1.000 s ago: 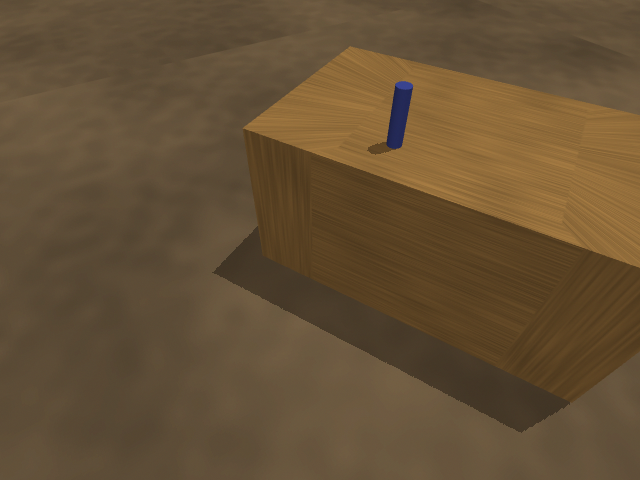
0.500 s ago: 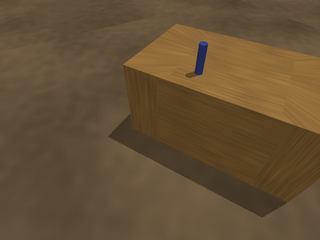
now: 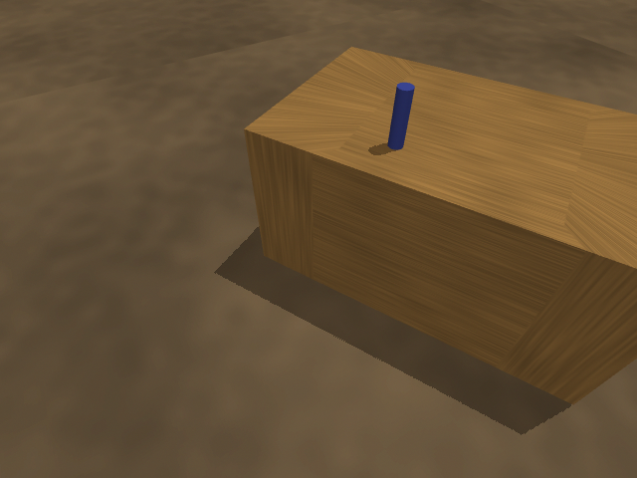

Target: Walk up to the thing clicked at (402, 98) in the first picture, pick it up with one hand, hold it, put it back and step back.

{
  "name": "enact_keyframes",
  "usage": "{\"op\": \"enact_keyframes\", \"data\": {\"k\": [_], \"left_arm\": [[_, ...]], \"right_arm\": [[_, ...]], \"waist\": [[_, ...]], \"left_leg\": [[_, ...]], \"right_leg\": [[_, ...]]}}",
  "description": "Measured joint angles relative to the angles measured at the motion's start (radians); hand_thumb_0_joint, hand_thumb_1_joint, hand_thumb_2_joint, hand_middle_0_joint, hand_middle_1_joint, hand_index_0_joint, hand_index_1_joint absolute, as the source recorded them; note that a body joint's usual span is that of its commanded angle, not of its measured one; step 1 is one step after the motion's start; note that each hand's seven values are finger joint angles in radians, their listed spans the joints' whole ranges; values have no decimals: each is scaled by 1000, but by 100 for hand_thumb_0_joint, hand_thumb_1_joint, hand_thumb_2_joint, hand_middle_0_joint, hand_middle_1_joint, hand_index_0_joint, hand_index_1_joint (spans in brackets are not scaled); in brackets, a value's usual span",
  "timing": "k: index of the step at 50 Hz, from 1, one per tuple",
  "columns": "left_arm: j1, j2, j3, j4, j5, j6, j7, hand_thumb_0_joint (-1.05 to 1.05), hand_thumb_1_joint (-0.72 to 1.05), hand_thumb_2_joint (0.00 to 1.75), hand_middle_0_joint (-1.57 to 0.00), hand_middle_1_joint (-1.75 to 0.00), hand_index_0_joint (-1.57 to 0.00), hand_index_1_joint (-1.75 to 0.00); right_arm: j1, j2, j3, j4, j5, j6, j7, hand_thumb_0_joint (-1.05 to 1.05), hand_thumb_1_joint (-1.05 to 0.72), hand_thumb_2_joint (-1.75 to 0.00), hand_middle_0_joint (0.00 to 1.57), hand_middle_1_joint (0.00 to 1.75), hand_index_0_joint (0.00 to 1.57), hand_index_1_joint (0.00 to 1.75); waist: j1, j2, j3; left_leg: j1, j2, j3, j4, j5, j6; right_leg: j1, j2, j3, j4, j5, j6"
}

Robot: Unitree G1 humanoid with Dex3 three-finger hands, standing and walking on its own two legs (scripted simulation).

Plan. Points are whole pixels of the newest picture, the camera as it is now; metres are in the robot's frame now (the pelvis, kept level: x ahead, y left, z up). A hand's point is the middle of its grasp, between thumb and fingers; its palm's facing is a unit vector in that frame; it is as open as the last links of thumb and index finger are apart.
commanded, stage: stand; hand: left
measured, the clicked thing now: (400, 117) +1.02 -0.22 -0.09
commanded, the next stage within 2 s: walk up in 0.12 s
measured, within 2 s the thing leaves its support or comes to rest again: neither
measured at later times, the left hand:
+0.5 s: hand out of the picture +0.17 +0.21 -0.16, palm faces -0.19 -0.88 -0.43, open 7.4 cm
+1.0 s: hand (255, 319) +0.44 +0.13 -0.17, palm faces -0.43 -0.83 -0.36, open 7.4 cm
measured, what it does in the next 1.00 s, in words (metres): walks ahead, turning right: right foot, then left foot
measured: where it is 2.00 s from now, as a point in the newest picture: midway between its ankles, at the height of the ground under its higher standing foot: (375, 414)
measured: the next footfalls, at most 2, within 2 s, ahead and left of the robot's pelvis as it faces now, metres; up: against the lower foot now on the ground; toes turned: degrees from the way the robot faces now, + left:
right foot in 0.44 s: +0.14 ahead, -0.23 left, +0.00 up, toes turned -16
left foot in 0.84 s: +0.38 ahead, -0.02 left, +0.00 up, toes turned -15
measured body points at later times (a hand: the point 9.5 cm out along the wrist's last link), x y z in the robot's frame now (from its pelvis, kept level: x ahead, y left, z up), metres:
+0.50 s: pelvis +0.07 -0.08 -0.04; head +0.08 -0.11 +0.41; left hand +0.18 +0.25 -0.13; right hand +0.07 -0.44 -0.16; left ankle +0.00 +0.10 -0.72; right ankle +0.11 -0.22 -0.75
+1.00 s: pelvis +0.27 -0.10 -0.02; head +0.29 -0.08 +0.43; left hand +0.46 +0.17 -0.14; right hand +0.19 -0.42 -0.11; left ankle +0.34 -0.01 -0.75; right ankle +0.19 -0.21 -0.68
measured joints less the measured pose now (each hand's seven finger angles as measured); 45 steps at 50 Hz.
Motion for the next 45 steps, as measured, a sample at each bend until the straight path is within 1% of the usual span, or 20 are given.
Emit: {"op": "enact_keyframes", "data": {"k": [6, 7, 9, 10, 12, 14, 16, 19, 21, 22, 23, 24, 26, 29, 32, 36, 40, 42, 43, 45], "left_arm": [[1, 0, 1, 0, 1, 0, 0, 1, 91, 90, -20, -29, -20, -30], [11, 2, 14, -17, 8, 6, -9, 1, 91, 90, -20, -29, -20, -30], [48, 12, 40, -52, 19, 17, -32, 1, 91, 90, -20, -29, -20, -30], [65, 18, 50, -61, 25, 27, -43, 1, 91, 90, -20, -29, -20, -30], [89, 32, 64, -69, 32, 47, -61, 1, 91, 90, -20, -29, -20, -30], [101, 50, 76, -83, 31, 53, -78, 1, 91, 90, -20, -29, -20, -30], [112, 67, 87, -107, 27, 49, -95, 1, 91, 90, -20, -29, -20, -30], [137, 86, 102, -141, 24, 37, -110, 1, 91, 90, -20, -29, -20, -30], [154, 98, 110, -152, 26, 29, -112, 1, 91, 90, -20, -29, -20, -30], [163, 104, 114, -155, 28, 23, -109, 1, 91, 90, -20, -29, -20, -30], [164, 100, 119, -156, 30, 14, -101, 1, 91, 90, -20, -29, -20, -30], [166, 95, 123, -164, 30, 4, -92, 1, 91, 90, -20, -29, -20, -30], [177, 76, 120, -183, 25, -10, -76, 1, 91, 90, -20, -29, -20, -30], [201, 36, 95, -197, 9, -17, -65, 1, 91, 90, -20, -29, -20, -30], [228, 18, 76, -206, 1, -24, -56, 1, 91, 90, -20, -29, -20, -30], [258, 16, 64, -221, 1, -32, -50, 1, 90, 90, -21, -30, -20, -30], [268, 28, 59, -243, 5, -41, -50, 1, 90, 90, -21, -30, -20, -30], [266, 42, 60, -252, 8, -41, -48, 1, 90, 90, -21, -30, -20, -30], [260, 52, 62, -253, 9, -39, -43, 1, 90, 90, -21, -30, -20, -30], [240, 58, 65, -247, 8, -31, -30, 1, 90, 90, -21, -30, -20, -30]], "right_arm": [[-1, 1, 1, -3, -1, 0, -1, 1, -91, -90, 21, 30, 20, 30], [2, 1, -8, -14, -7, 0, 5, 1, -91, -90, 21, 30, 20, 30], [12, -1, -33, -52, -20, -17, 15, 1, -91, -90, 21, 30, 20, 30], [18, -5, -45, -73, -23, -27, 17, 1, -90, -90, 21, 30, 20, 30], [33, -17, -64, -109, -27, -44, 16, 1, -90, -90, 21, 30, 21, 30], [60, -32, -77, -133, -31, -53, 13, 0, -90, -90, 21, 30, 21, 30], [86, -52, -87, -142, -38, -51, 15, 0, -90, -90, 21, 30, 21, 30], [104, -86, -101, -148, -47, -39, 22, 1, -90, -90, 21, 30, 21, 30], [111, -103, -107, -158, -47, -32, 25, 1, -90, -90, 21, 30, 20, 30], [115, -111, -108, -165, -45, -27, 25, 1, -90, -90, 21, 30, 20, 30], [116, -122, -110, -169, -44, -21, 23, 1, -90, -90, 21, 30, 20, 30], [117, -127, -110, -171, -40, -12, 20, 1, -90, -90, 21, 30, 20, 30], [113, -123, -102, -173, -31, 7, 21, 1, -91, -90, 21, 30, 20, 30], [97, -113, -84, -186, -14, 4, 32, 1, -91, -90, 20, 30, 20, 30], [95, -88, -67, -219, -7, -12, 43, 1, -91, -90, 20, 30, 20, 30], [113, -66, -61, -254, -19, -16, 61, 1, -91, -90, 21, 30, 20, 30], [139, -66, -70, -266, -29, -21, 68, 1, -91, -90, 21, 30, 20, 30], [154, -69, -78, -275, -31, -36, 65, 1, -91, -90, 21, 30, 20, 30], [155, -66, -82, -279, -33, -47, 60, 1, -91, -90, 21, 30, 20, 30], [160, -62, -84, -294, -34, -65, 51, 1, -91, -90, 21, 30, 20, 30]], "waist": [[0, -1, 0], [4, -3, 0], [15, -12, -4], [18, -13, -7], [7, -9, -6], [-6, -6, 0], [-5, -1, 7], [5, 7, 20], [5, 10, 21], [5, 14, 20], [2, 40, 26], [2, 61, 32], [19, 67, 34], [38, 78, 42], [46, 71, 46], [47, 57, 37], [40, 42, 25], [26, 22, 18], [19, -7, 22], [1, -30, 28]], "left_leg": [[1, 1, -1, -2, 0, -1], [-7, 3, 9, 15, -18, 7], [-18, 8, 46, 65, -75, 23], [-18, 14, 69, 73, -69, 27], [-8, 30, 97, 80, -79, 22], [14, 44, 106, 69, -89, 18], [39, 63, 119, 59, -100, 8], [71, 94, 154, 92, -148, -19], [74, 117, 173, 165, -211, -30], [64, 135, 177, 225, -258, -25], [43, 167, 154, 312, -304, -2], [1, 179, 106, 431, -342, 16], [-94, 125, 31, 646, -371, 18], [-221, 75, 22, 783, -308, 27], [-310, 74, 33, 733, -233, 31], [-368, 90, 17, 574, -173, 17], [-352, 97, 12, 407, -111, 12], [-310, 84, 30, 323, -46, 14], [-299, 66, 54, 331, -24, 11], [-286, 59, 90, 373, -74, 15]], "right_leg": [[1, 1, -1, -3, 1, -1], [-11, 3, 8, 18, -14, -7], [-68, 6, 35, 138, -127, -28], [-115, 5, 35, 234, -178, -32], [-207, -1, 26, 417, -222, -28], [-268, -20, 21, 509, -220, -24], [-300, -49, 16, 500, -210, -21], [-304, -88, 1, 399, -162, -19], [-281, -97, -15, 331, -110, -21], [-269, -88, -21, 315, -62, -16], [-268, -63, -35, 348, -51, -8], [-271, -42, -50, 391, -83, -7], [-263, -22, -47, 421, -129, -16], [-197, 7, -29, 340, -116, -30], [-129, 28, -9, 251, -95, -32], [-74, 51, 15, 204, -114, -37], [-43, 54, 36, 224, -175, -15], [-46, 37, 50, 283, -234, 0], [-68, 16, 68, 355, -267, -12], [-154, 29, 110, 577, -291, -37]]}}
